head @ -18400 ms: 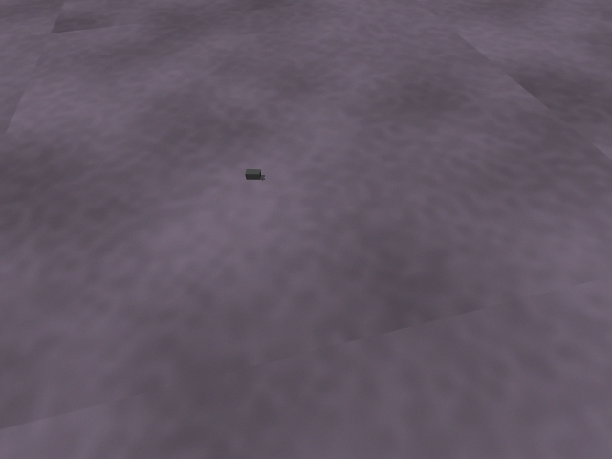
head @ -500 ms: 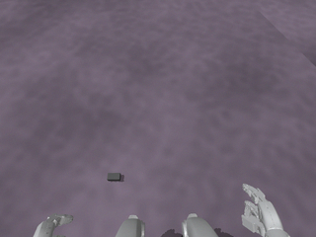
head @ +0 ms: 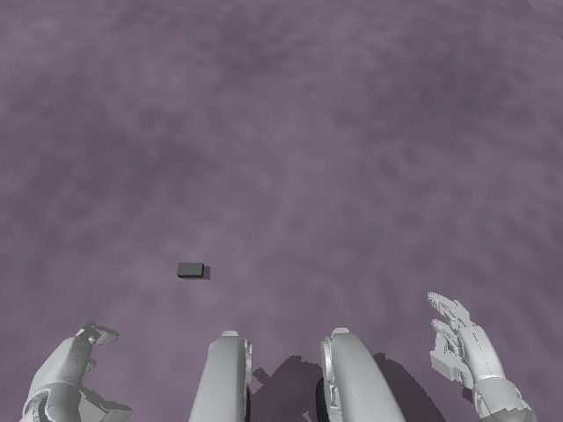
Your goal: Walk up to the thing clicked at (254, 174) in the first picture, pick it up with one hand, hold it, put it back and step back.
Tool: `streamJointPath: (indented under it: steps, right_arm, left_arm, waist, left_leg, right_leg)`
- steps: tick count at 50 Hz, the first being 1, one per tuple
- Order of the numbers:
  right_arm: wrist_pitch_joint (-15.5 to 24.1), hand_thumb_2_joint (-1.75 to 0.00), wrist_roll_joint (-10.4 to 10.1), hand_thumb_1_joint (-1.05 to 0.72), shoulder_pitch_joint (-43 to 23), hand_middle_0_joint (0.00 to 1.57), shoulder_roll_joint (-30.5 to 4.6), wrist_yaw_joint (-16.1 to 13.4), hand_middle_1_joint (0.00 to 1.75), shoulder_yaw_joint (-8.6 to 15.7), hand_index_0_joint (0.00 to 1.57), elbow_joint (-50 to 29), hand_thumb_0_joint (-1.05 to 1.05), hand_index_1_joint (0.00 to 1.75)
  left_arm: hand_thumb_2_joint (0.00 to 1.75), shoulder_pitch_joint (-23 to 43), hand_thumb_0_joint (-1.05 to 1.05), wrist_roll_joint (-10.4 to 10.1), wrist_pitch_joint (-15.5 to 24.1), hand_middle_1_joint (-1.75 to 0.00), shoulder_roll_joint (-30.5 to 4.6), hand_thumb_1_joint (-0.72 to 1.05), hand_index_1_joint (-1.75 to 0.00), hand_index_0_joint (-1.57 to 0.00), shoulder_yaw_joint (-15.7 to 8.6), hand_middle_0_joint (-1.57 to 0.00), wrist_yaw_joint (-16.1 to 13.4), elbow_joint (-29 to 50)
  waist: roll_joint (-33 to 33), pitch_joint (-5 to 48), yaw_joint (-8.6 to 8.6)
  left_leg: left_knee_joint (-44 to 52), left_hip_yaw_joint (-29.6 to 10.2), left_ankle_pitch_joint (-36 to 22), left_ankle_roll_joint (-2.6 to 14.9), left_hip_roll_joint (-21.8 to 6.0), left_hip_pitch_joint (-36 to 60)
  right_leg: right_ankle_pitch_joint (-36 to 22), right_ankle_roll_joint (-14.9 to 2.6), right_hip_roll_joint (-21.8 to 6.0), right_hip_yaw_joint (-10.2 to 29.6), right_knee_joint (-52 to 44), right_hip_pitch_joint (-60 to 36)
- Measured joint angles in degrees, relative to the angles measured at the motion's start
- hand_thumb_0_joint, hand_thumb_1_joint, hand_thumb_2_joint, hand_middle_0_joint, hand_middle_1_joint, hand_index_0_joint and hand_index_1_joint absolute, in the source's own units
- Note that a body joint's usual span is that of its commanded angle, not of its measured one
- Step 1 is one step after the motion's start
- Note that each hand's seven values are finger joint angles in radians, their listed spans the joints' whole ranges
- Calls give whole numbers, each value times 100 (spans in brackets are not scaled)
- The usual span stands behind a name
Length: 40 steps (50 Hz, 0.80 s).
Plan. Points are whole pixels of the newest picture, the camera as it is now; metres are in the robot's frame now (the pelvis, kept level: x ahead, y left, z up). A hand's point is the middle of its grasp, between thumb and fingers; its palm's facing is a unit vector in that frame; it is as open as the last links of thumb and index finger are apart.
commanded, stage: rise first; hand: left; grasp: from above
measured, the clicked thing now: (190, 270) +0.47 +0.25 -0.58
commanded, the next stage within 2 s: none
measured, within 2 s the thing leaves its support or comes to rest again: neither
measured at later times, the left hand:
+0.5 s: hand (137, 313) +0.31 +0.31 -0.33, palm faces -0.51 -0.19 -0.84, open 11.9 cm
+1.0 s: hand (151, 292) +0.38 +0.31 -0.41, palm faces -0.47 -0.02 -0.88, open 11.3 cm
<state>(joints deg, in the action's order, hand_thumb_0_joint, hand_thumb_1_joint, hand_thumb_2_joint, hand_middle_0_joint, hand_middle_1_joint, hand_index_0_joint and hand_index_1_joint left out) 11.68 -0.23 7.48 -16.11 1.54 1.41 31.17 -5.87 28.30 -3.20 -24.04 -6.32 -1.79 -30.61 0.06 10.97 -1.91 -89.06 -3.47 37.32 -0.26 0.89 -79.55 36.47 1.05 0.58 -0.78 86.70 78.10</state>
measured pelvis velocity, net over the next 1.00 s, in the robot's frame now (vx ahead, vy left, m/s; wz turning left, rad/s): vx -0.06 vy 0.00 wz -0.10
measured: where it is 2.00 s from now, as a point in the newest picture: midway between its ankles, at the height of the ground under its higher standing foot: outside the picture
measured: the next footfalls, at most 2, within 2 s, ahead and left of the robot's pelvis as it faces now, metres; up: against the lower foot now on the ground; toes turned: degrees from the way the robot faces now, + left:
none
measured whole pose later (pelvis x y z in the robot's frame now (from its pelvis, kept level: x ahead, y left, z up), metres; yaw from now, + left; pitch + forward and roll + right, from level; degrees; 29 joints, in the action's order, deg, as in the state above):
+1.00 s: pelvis -0.06 +0.00 -0.25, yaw -6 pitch +34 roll -8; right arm 0.3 8.0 6.0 -15.3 7.8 -0.8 43.8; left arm 46.5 76.9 22.7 -45.7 -9.3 -22.2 -78.9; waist 1.5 5.0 -9.5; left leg -136.5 -7.2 40.2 -0.3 2.0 -130.1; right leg 38.7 2.3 1.8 -4.0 130.9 126.5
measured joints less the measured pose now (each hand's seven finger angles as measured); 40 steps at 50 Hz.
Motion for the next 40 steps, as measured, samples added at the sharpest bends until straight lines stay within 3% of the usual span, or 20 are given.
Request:
streamJointPath:
  steps: [9, 18, 28, 40]
  right_arm:
    - [-103, -91, 22, -97, -353, 20, -115, 129, 30, 135, 20, 492, 1, 30]
    - [-397, -91, 136, -97, -181, 20, -41, 290, 30, 147, 20, 904, 1, 30]
    - [-759, -90, 364, -93, 76, 20, -8, 399, 30, 42, 20, 1218, 1, 30]
    - [-1090, -89, 633, -90, 31, 20, 23, 538, 30, -78, 20, 1261, 1, 30]
  left_arm:
    - [76, 1635, 0, 1135, 912, -77, -450, -31, -78, -38, -130, -39, -265, -931]
    - [73, 3114, 0, 2212, 1644, -74, -979, -25, -74, -42, -225, -43, -339, -2107]
    - [70, 4032, 0, 3284, 2396, -67, -1581, -16, -68, -44, -372, -45, -879, -3105]
    - [65, 4788, 0, 4371, 2524, -54, -1937, -6, -55, -48, -318, -49, -1618, -4195]
  waist:
    - [-80, -8, 38]
    - [-69, -290, 26]
    - [-34, -552, -262]
    - [42, -528, -594]
  left_leg:
    - [-1657, -18, 234, -38, -1, -1928]
    - [-2875, -120, 170, -98, 7, -3342]
    - [-3840, -273, 126, -89, 42, -4269]
    - [-4415, -329, 207, -4, 95, -4802]
  right_leg:
    - [222, -5, 50, -12, 1664, 1950]
    - [129, -24, 98, -100, 2848, 3364]
    - [43, 26, 127, -235, 3662, 4195]
    - [143, 91, 114, -289, 4126, 4611]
